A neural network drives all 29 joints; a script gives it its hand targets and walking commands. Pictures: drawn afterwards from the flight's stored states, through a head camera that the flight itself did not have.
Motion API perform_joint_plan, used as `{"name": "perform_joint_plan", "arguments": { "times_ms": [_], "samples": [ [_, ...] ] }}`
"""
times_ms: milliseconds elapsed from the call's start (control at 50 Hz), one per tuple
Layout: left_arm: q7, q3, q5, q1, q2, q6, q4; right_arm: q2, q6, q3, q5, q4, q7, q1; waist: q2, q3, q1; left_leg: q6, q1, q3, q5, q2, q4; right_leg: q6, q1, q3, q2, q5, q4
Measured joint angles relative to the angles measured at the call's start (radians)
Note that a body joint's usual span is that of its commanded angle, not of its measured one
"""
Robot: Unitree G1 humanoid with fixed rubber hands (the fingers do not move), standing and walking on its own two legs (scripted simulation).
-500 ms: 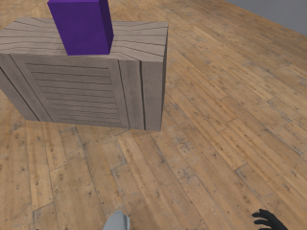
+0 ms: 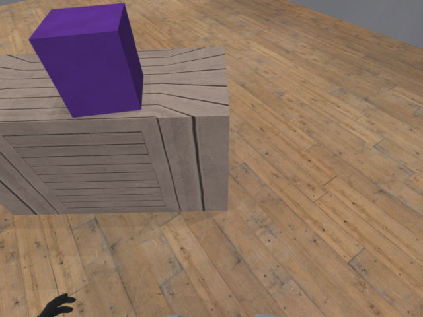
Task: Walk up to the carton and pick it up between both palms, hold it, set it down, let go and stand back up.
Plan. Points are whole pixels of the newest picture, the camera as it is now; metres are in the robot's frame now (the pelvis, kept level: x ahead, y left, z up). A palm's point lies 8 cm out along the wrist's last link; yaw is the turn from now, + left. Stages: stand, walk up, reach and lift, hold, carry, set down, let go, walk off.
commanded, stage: walk up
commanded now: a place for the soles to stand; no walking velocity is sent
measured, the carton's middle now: (98, 61) +0.93 +0.35 +0.04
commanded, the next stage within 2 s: none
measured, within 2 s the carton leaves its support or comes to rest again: neither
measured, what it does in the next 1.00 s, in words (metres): walks ahead: left foot, then right foot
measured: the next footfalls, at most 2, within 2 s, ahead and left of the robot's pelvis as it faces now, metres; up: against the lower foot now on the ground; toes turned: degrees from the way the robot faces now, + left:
left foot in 0.24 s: +0.24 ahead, +0.24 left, +0.00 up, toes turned +5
right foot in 0.56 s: +0.31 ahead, +0.02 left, +0.00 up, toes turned -7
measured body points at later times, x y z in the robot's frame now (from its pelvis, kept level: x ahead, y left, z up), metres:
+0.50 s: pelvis +0.17 +0.13 +0.01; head +0.19 +0.12 +0.46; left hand +0.30 +0.44 -0.06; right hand +0.26 -0.18 -0.08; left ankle +0.20 +0.24 -0.70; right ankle +0.23 +0.02 -0.68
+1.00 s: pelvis +0.33 +0.27 -0.01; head +0.35 +0.26 +0.44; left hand +0.41 +0.61 -0.07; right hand +0.46 -0.04 -0.08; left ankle +0.39 +0.40 -0.70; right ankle +0.29 +0.10 -0.64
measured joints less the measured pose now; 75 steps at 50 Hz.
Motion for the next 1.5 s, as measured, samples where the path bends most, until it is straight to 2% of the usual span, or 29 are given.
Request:
{"name": "perform_joint_plan", "arguments": {
  "times_ms": [60,160,220,240,260,280,320,380,480,540,560,600,640,680,740,800,840,880,900,920,960,1020,1100,1160,1180,1220,1260,1340,1500],
  "samples": [
    [0.004,-0.002,0.009,0.03,0.003,-0.013,0.008,-0.007,-0.01,-0.013,-0.003,-0.015,0.012,-0.031,0.016,0.003,0.016,-0.016,-0.091,-0.016,0.073,0.031,0.002,0.021,0.059,0.008,-0.02,-0.006,-0.053],
    [0.001,0.015,0.007,0.081,0.047,-0.019,0.015,-0.002,-0.023,-0.013,0.0,-0.056,0.034,-0.103,-0.006,0.017,0.055,-0.016,-0.139,-0.023,0.191,0.092,-0.233,0.053,0.128,0.04,-0.067,-0.038,-0.087],
    [-0.003,0.026,0.002,0.101,0.072,-0.001,0.019,-0.005,-0.026,-0.013,0.007,-0.071,0.042,-0.136,-0.026,0.019,0.072,0.0,-0.082,-0.001,0.242,0.085,-0.391,0.07,0.157,0.06,-0.108,-0.095,-0.057],
    [-0.004,0.03,0.0,0.11,0.079,0.006,0.019,-0.012,-0.031,-0.013,0.007,-0.079,0.043,-0.138,-0.032,0.013,0.074,0.007,-0.046,0.012,0.235,0.072,-0.442,0.062,0.157,0.069,-0.124,-0.127,-0.026],
    [-0.006,0.035,-0.002,0.117,0.086,0.014,0.022,-0.017,-0.04,-0.014,0.006,-0.087,0.04,-0.141,-0.045,0.013,0.073,-0.008,-0.034,0.025,0.265,0.055,-0.445,0.042,0.141,0.083,-0.145,-0.157,0.034],
    [-0.007,0.041,-0.012,0.111,0.087,0.025,0.034,-0.018,-0.047,-0.014,0.005,-0.093,0.033,-0.146,-0.05,0.014,0.068,-0.021,-0.046,0.031,0.254,0.045,-0.399,0.03,0.107,0.116,-0.139,-0.192,0.134],
    [-0.004,0.049,-0.03,0.086,0.087,0.05,0.059,-0.004,-0.05,-0.002,0.011,-0.093,0.017,-0.151,-0.063,0.015,0.061,-0.023,-0.043,0.045,0.198,0.037,-0.351,0.018,0.019,0.181,-0.076,-0.23,0.355],
    [-0.003,0.045,-0.038,0.055,0.081,0.05,0.071,0.026,-0.045,0.017,0.015,-0.086,-0.004,-0.132,-0.086,0.015,0.05,-0.008,0.016,0.072,0.17,0.025,-0.387,0.014,-0.076,0.153,-0.035,-0.2,0.469],
    [-0.012,0.023,-0.029,0.038,0.04,0.036,0.055,0.038,-0.042,0.02,0.0,-0.074,-0.01,-0.084,-0.076,0.005,0.011,0.01,0.108,0.1,0.155,0.012,-0.465,0.014,-0.106,0.034,-0.027,-0.16,0.236],
    [-0.015,0.012,-0.025,0.034,0.026,0.017,0.032,0.023,-0.03,0.015,-0.002,-0.069,-0.003,-0.052,-0.049,0.001,-0.007,0.011,0.125,0.1,0.108,0.015,-0.434,0.002,-0.043,-0.004,-0.002,-0.036,0.01],
    [-0.013,0.011,-0.02,0.037,0.031,0.009,0.02,0.018,-0.026,0.012,-0.003,-0.066,0.0,-0.038,-0.044,-0.006,-0.005,0.017,0.115,0.099,0.075,0.016,-0.392,-0.006,-0.028,-0.001,0.003,0.003,-0.031],
    [0.002,0.008,-0.007,0.03,0.026,0.005,0.016,0.014,-0.004,0.001,0.0,-0.037,0.0,-0.036,-0.026,-0.007,0.007,0.013,0.064,0.046,-0.014,-0.006,-0.236,-0.007,-0.034,-0.003,-0.001,0.027,0.017],
    [0.015,0.004,0.002,0.022,0.009,0.006,0.023,0.003,0.022,-0.012,0.002,-0.015,0.002,-0.045,0.001,0.003,0.013,0.002,-0.001,-0.006,-0.011,-0.023,-0.085,-0.003,-0.003,-0.012,-0.011,-0.004,0.019],
    [0.019,0.002,0.011,0.029,0.001,0.002,0.029,-0.005,0.025,-0.023,0.002,-0.008,0.008,-0.055,0.017,0.011,0.019,-0.011,-0.059,-0.03,0.028,-0.012,-0.016,0.009,0.038,-0.015,-0.027,-0.016,-0.011],
    [0.019,0.006,0.018,0.055,0.011,-0.011,0.032,-0.006,0.013,-0.033,-0.001,-0.019,0.022,-0.071,0.018,0.018,0.034,-0.028,-0.117,-0.045,0.1,0.033,-0.045,0.03,0.088,-0.006,-0.056,-0.015,-0.056],
    [0.016,0.017,0.018,0.08,0.037,-0.014,0.03,0.0,0.004,-0.032,0.002,-0.035,0.033,-0.099,0.0,0.029,0.052,-0.026,-0.12,-0.041,0.158,0.079,-0.196,0.049,0.121,0.011,-0.091,-0.03,-0.073],
    [0.014,0.023,0.014,0.092,0.055,-0.007,0.028,0.0,-0.001,-0.028,0.006,-0.044,0.038,-0.118,-0.015,0.034,0.064,-0.015,-0.088,-0.029,0.191,0.087,-0.308,0.064,0.135,0.025,-0.119,-0.056,-0.061],
    [0.011,0.028,0.008,0.104,0.071,0.008,0.028,-0.008,-0.01,-0.025,0.009,-0.056,0.04,-0.127,-0.029,0.03,0.069,-0.001,-0.02,-0.004,0.214,0.073,-0.428,0.062,0.138,0.043,-0.152,-0.102,-0.018],
    [0.01,0.032,0.004,0.108,0.079,0.017,0.03,-0.011,-0.019,-0.026,0.008,-0.062,0.038,-0.132,-0.042,0.031,0.067,-0.022,-0.007,0.01,0.236,0.055,-0.437,0.042,0.125,0.059,-0.175,-0.131,0.032],
    [0.008,0.036,-0.007,0.101,0.081,0.029,0.041,-0.011,-0.025,-0.023,0.007,-0.066,0.032,-0.139,-0.049,0.034,0.063,-0.037,-0.017,0.017,0.224,0.043,-0.398,0.033,0.097,0.089,-0.171,-0.171,0.116],
    [0.011,0.044,-0.027,0.078,0.083,0.055,0.063,0.002,-0.029,-0.009,0.012,-0.07,0.018,-0.149,-0.057,0.037,0.056,-0.036,-0.016,0.031,0.182,0.037,-0.357,0.024,0.019,0.153,-0.104,-0.235,0.319],
    [0.011,0.041,-0.038,0.048,0.079,0.053,0.075,0.029,-0.028,0.014,0.017,-0.069,-0.005,-0.14,-0.075,0.035,0.046,-0.017,0.033,0.057,0.165,0.028,-0.391,0.016,-0.063,0.13,-0.047,-0.229,0.437],
    [-0.003,0.028,-0.029,0.023,0.051,0.043,0.067,0.042,-0.035,0.027,0.015,-0.051,-0.027,-0.117,-0.072,0.023,0.026,-0.005,0.093,0.084,0.159,0.02,-0.447,0.013,-0.079,0.041,-0.028,-0.185,0.266],
    [-0.016,0.017,-0.027,-0.007,0.035,0.03,0.06,0.038,-0.041,0.041,0.029,-0.022,-0.035,-0.107,-0.064,0.021,0.021,-0.009,0.105,0.091,0.13,0.016,-0.428,-0.001,-0.009,0.017,-0.008,-0.011,0.005],
    [-0.019,0.013,-0.023,-0.02,0.033,0.026,0.064,0.037,-0.043,0.047,0.035,-0.006,-0.035,-0.108,-0.062,0.021,0.026,-0.011,0.104,0.094,0.113,0.016,-0.407,0.001,0.004,0.022,-0.005,0.051,-0.029],
    [-0.024,-0.003,-0.021,-0.049,0.02,0.029,0.08,0.036,-0.032,0.052,0.051,0.035,-0.034,-0.119,-0.055,0.021,0.033,-0.012,0.114,0.086,0.075,0.003,-0.394,0.01,0.003,0.03,-0.01,0.032,0.001],
    [-0.028,-0.016,-0.02,-0.073,0.007,0.031,0.098,0.033,-0.024,0.053,0.059,0.073,-0.035,-0.133,-0.055,0.022,0.035,-0.002,0.137,0.09,0.108,-0.018,-0.426,0.021,0.012,0.041,-0.025,-0.003,0.011],
    [-0.04,-0.036,-0.037,-0.117,-0.004,0.04,0.154,0.039,-0.049,0.062,0.054,0.135,-0.035,-0.161,-0.062,0.017,0.036,0.019,0.189,0.108,0.128,-0.041,-0.52,0.058,0.052,0.06,-0.04,0.024,-0.067],
    [-0.038,-0.028,-0.042,-0.211,0.01,0.05,0.289,0.06,-0.067,0.073,0.064,0.231,-0.037,-0.249,-0.09,0.015,0.044,0.027,0.265,0.127,0.197,-0.052,-0.672,0.066,0.121,0.075,-0.039,0.097,-0.216]
  ]
}}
